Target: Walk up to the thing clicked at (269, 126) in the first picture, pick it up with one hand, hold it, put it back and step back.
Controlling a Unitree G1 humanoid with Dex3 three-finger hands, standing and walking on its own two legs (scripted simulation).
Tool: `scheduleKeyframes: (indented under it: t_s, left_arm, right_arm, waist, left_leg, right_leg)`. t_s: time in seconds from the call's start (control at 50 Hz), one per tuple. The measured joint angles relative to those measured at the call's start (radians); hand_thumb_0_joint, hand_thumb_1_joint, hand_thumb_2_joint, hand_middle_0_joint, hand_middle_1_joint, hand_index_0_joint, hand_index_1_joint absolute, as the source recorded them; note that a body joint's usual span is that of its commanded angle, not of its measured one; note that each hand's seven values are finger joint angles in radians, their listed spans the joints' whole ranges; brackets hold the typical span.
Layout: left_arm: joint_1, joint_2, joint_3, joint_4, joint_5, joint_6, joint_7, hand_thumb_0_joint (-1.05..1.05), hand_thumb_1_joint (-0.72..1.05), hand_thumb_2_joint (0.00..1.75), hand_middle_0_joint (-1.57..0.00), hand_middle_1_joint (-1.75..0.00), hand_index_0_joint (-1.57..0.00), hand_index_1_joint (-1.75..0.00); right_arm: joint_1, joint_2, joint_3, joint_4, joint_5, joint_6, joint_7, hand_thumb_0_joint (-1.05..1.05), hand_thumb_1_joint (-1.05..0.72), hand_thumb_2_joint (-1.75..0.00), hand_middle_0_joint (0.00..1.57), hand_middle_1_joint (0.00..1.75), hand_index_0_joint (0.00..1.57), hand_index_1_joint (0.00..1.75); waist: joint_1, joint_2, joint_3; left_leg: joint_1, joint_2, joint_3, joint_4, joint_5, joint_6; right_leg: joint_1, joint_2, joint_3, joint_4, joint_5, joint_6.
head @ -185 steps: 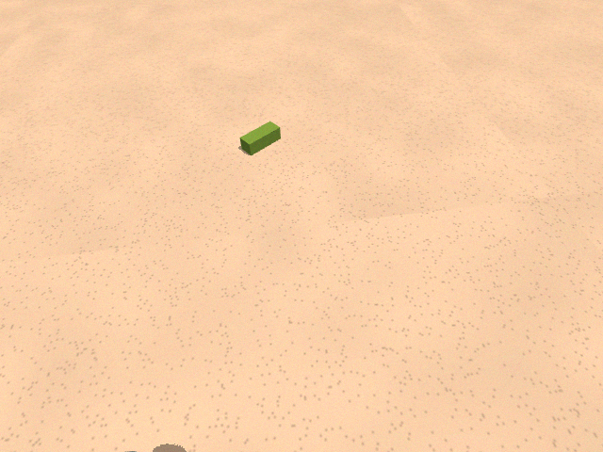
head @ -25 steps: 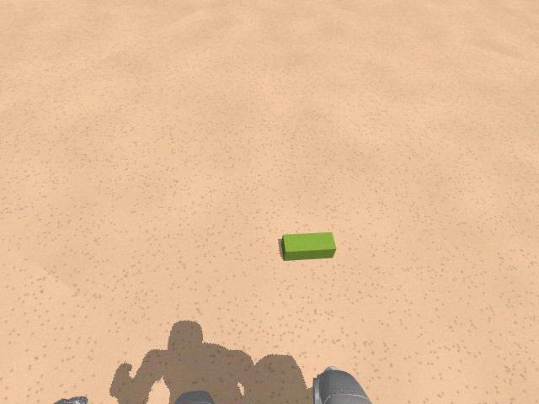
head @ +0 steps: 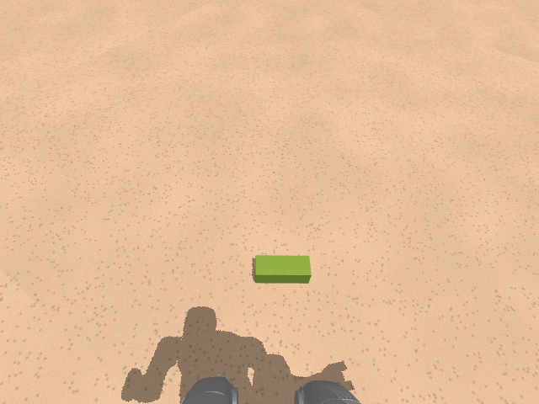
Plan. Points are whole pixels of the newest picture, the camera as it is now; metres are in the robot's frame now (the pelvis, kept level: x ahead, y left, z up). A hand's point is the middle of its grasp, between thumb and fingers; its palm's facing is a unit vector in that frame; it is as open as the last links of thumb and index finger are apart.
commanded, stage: walk up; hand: left
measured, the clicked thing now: (282, 269) +0.65 -0.04 -0.71
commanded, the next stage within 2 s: none
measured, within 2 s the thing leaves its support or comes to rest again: neither
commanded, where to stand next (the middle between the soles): +0.27 -0.26 m, yaw +4 degrees
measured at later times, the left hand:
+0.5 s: hand out of the picture +0.13 +0.08 -0.13, palm faces +0.01 -0.93 -0.37, open 7.4 cm
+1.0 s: hand (316, 320) +0.27 -0.06 -0.14, palm faces +0.00 -0.91 -0.42, open 7.4 cm
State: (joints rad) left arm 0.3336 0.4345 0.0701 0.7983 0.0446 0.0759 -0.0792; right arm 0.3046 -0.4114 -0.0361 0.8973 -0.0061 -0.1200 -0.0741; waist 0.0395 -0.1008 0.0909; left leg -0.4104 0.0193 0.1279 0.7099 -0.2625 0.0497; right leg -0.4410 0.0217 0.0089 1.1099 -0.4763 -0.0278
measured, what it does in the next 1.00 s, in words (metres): steps to the right: right foot, then left foot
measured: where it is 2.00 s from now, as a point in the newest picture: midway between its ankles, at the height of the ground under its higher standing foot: (362, 401)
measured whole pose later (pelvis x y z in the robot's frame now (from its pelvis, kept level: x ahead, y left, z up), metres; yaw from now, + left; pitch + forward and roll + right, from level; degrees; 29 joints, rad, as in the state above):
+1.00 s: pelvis +0.19 -0.34 -0.01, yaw +1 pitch -2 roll +0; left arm 0.19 0.40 0.05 0.91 0.02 -0.02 -0.01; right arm 0.23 -0.46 -0.05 0.95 -0.01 0.01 -0.02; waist -0.01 0.02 0.10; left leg -0.49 0.07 -0.05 1.01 -0.50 0.03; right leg -0.44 -0.05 -0.01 0.84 -0.36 0.02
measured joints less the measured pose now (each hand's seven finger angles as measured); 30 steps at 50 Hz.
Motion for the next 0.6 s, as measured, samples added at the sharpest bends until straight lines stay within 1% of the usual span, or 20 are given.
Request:
scheduleKeyframes:
  t_s: [0.04,0.08,0.14,0.18,0.22,0.24,0.26,0.28,0.3,0.32,0.34,0.36,0.4,0.46,0.5,0.54,0.58,0.6]
  left_arm:
    - [-0.014,0.006,0.004,0.002,-0.001,0.002,-0.004,0.01,0.90,0.90,-0.20,-0.30,-0.21,-0.30]
    - [-0.031,0.012,0.012,-0.001,-0.001,-0.002,-0.013,0.01,0.90,0.90,-0.20,-0.30,-0.21,-0.30]
    - [-0.057,0.024,0.027,-0.008,-0.003,-0.003,-0.030,0.01,0.90,0.90,-0.20,-0.30,-0.21,-0.30]
    - [-0.073,0.036,0.037,-0.009,-0.003,0.001,-0.043,0.01,0.90,0.90,-0.20,-0.30,-0.21,-0.30]
    - [-0.083,0.048,0.047,-0.009,-0.005,0.001,-0.050,0.01,0.90,0.90,-0.20,-0.30,-0.21,-0.30]
    - [-0.083,0.055,0.052,-0.010,-0.006,-0.003,-0.051,0.01,0.90,0.90,-0.20,-0.30,-0.21,-0.30]
    - [-0.077,0.064,0.059,-0.012,-0.006,-0.011,-0.050,0.01,0.90,0.90,-0.20,-0.30,-0.21,-0.30]
    - [-0.074,0.065,0.066,-0.012,-0.003,-0.021,-0.045,0.01,0.90,0.90,-0.20,-0.30,-0.21,-0.30]
    - [-0.069,0.063,0.067,-0.015,0.002,-0.030,-0.037,0.01,0.90,0.90,-0.20,-0.30,-0.21,-0.30]
    - [-0.067,0.057,0.063,-0.014,0.003,-0.035,-0.028,0.01,0.90,0.90,-0.20,-0.30,-0.21,-0.30]
    - [-0.064,0.046,0.057,-0.010,0.001,-0.036,-0.020,0.01,0.90,0.90,-0.20,-0.30,-0.21,-0.30]
    - [-0.058,0.032,0.050,-0.006,-0.002,-0.038,-0.014,0.01,0.90,0.90,-0.20,-0.30,-0.21,-0.30]
    - [-0.040,0.011,0.037,0.003,-0.004,-0.043,-0.006,0.01,0.90,0.90,-0.20,-0.30,-0.21,-0.30]
    - [-0.010,-0.003,0.024,0.013,-0.003,-0.050,0.000,0.01,0.90,0.90,-0.20,-0.30,-0.21,-0.30]
    - [0.009,-0.002,0.017,0.012,-0.001,-0.052,0.003,0.01,0.90,0.90,-0.20,-0.30,-0.21,-0.30]
    - [0.024,0.002,0.011,0.010,-0.002,-0.049,0.005,0.01,0.90,0.90,-0.20,-0.30,-0.21,-0.30]
    - [0.036,0.007,0.004,0.007,-0.007,-0.040,0.005,0.01,0.90,0.90,-0.20,-0.30,-0.21,-0.30]
    - [0.044,0.007,0.000,0.003,-0.011,-0.036,0.005,0.01,0.90,0.90,-0.20,-0.30,-0.21,-0.30]
  right_arm:
    - [0.005,0.004,-0.001,0.000,0.000,0.003,-0.003,0.01,-0.90,-0.89,0.21,0.30,0.21,0.30]
    - [0.014,-0.005,-0.003,0.001,-0.005,0.003,0.002,0.01,-0.90,-0.89,0.21,0.30,0.21,0.30]
    - [0.027,-0.028,-0.011,0.004,-0.016,0.004,0.011,0.01,-0.90,-0.89,0.21,0.30,0.21,0.30]
    - [0.035,-0.046,-0.018,0.009,-0.023,0.006,0.017,0.01,-0.90,-0.89,0.21,0.30,0.21,0.30]
    - [0.039,-0.068,-0.025,0.021,-0.027,0.015,0.021,0.01,-0.90,-0.89,0.21,0.30,0.21,0.30]
    - [0.039,-0.079,-0.030,0.030,-0.029,0.023,0.022,0.01,-0.90,-0.89,0.21,0.30,0.21,0.30]
    - [0.041,-0.090,-0.034,0.039,-0.033,0.032,0.020,0.01,-0.90,-0.89,0.21,0.30,0.21,0.30]
    - [0.037,-0.102,-0.040,0.050,-0.036,0.043,0.015,0.01,-0.90,-0.89,0.21,0.30,0.21,0.30]
    - [0.031,-0.109,-0.045,0.064,-0.032,0.057,0.007,0.01,-0.90,-0.89,0.21,0.30,0.21,0.30]
    - [0.024,-0.109,-0.050,0.078,-0.024,0.071,-0.002,0.01,-0.90,-0.89,0.20,0.30,0.21,0.30]
    - [0.014,-0.109,-0.052,0.092,-0.016,0.078,-0.008,0.01,-0.90,-0.89,0.20,0.30,0.21,0.30]
    - [0.005,-0.108,-0.051,0.101,-0.009,0.078,-0.008,0.01,-0.90,-0.89,0.20,0.30,0.21,0.30]
    - [-0.008,-0.102,-0.041,0.106,-0.001,0.064,0.000,0.01,-0.91,-0.89,0.20,0.30,0.20,0.30]
    - [-0.015,-0.074,-0.026,0.092,0.000,0.037,0.019,0.01,-0.91,-0.89,0.20,0.30,0.20,0.30]
    - [-0.016,-0.050,-0.016,0.079,-0.001,0.028,0.029,0.01,-0.91,-0.89,0.20,0.30,0.20,0.30]
    - [-0.015,-0.025,-0.007,0.065,0.000,0.019,0.035,0.01,-0.91,-0.89,0.20,0.30,0.20,0.30]
    - [-0.005,-0.004,-0.001,0.048,0.000,0.006,0.036,0.01,-0.90,-0.89,0.20,0.30,0.20,0.30]
    - [0.004,-0.003,-0.001,0.034,-0.004,-0.004,0.033,0.01,-0.90,-0.89,0.20,0.30,0.21,0.30]
  waist:
    - [-0.010,-0.022,-0.003]
    - [-0.020,-0.029,-0.006]
    - [-0.031,-0.024,-0.008]
    - [-0.041,-0.014,-0.015]
    - [-0.049,0.003,-0.025]
    - [-0.051,0.013,-0.033]
    - [-0.048,0.021,-0.044]
    - [-0.041,0.043,-0.046]
    - [-0.035,0.057,-0.049]
    - [-0.028,0.064,-0.050]
    - [-0.021,0.074,-0.047]
    - [-0.013,0.085,-0.045]
    - [0.002,0.096,-0.041]
    - [0.024,0.093,-0.033]
    - [0.037,0.083,-0.025]
    - [0.046,0.066,-0.017]
    - [0.047,0.046,-0.013]
    - [0.042,0.043,-0.014]
  left_leg:
    - [0.029,0.016,-0.001,-0.017,-0.005,-0.020]
    - [0.046,0.038,-0.009,-0.023,-0.012,-0.036]
    - [0.060,0.081,-0.027,-0.014,-0.033,-0.052]
    - [0.060,0.112,-0.044,0.001,-0.055,-0.058]
    - [0.056,0.148,-0.068,0.024,-0.082,-0.065]
    - [0.050,0.168,-0.081,0.044,-0.102,-0.062]
    - [0.037,0.185,-0.100,0.081,-0.150,-0.054]
    - [0.018,0.201,-0.137,0.140,-0.235,-0.031]
    - [-0.017,0.190,-0.180,0.232,-0.293,-0.022]
    - [-0.055,0.159,-0.206,0.334,-0.307,-0.019]
    - [-0.089,0.129,-0.212,0.414,-0.290,-0.015]
    - [-0.117,0.107,-0.199,0.465,-0.261,-0.014]
    - [-0.153,0.081,-0.137,0.485,-0.214,-0.014]
    - [-0.161,0.055,-0.053,0.368,-0.196,-0.017]
    - [-0.149,0.038,-0.024,0.271,-0.180,-0.015]
    - [-0.122,0.021,-0.010,0.169,-0.141,-0.011]
    - [-0.057,0.001,0.001,0.021,-0.036,-0.005]
    - [-0.021,-0.005,-0.003,-0.047,0.025,0.007]
  right_leg:
    - [-0.053,-0.027,0.039,0.043,0.036,0.010]
    - [-0.094,-0.070,0.057,0.026,0.069,0.022]
    - [-0.118,-0.129,0.066,-0.065,0.079,0.032]
    - [-0.113,-0.154,0.064,-0.138,0.075,0.031]
    - [-0.083,-0.162,0.047,-0.207,0.083,0.025]
    - [-0.055,-0.160,0.030,-0.249,0.096,0.023]
    - [-0.028,-0.150,0.017,-0.284,0.109,0.032]
    - [-0.028,-0.125,0.000,-0.264,0.122,0.053]
    - [-0.038,-0.109,-0.015,-0.227,0.104,0.060]
    - [-0.038,-0.102,-0.028,-0.209,0.086,0.057]
    - [-0.024,-0.095,-0.042,-0.214,0.078,0.049]
    - [-0.005,-0.087,-0.055,-0.234,0.079,0.040]
    - [0.036,-0.071,-0.071,-0.288,0.089,0.016]
    - [0.094,-0.048,-0.089,-0.365,0.103,-0.012]
    - [0.125,-0.032,-0.100,-0.403,0.105,-0.025]
    - [0.152,-0.019,-0.110,-0.425,0.097,-0.033]
    - [0.167,-0.013,-0.118,-0.411,0.069,-0.039]
    - [0.161,-0.010,-0.121,-0.376,0.044,-0.042]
